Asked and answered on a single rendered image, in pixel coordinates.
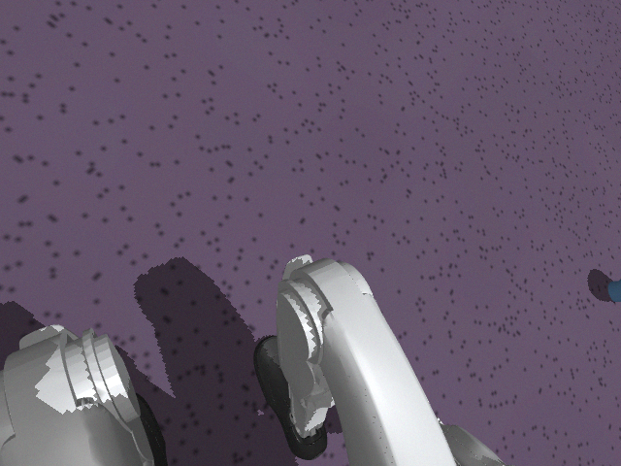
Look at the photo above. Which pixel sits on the right robot foot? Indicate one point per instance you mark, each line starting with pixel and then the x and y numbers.
pixel 275 389

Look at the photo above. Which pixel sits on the left robot foot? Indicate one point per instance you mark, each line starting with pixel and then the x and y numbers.
pixel 154 435

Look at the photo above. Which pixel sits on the right robot hand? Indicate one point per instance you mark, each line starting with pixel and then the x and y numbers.
pixel 466 449

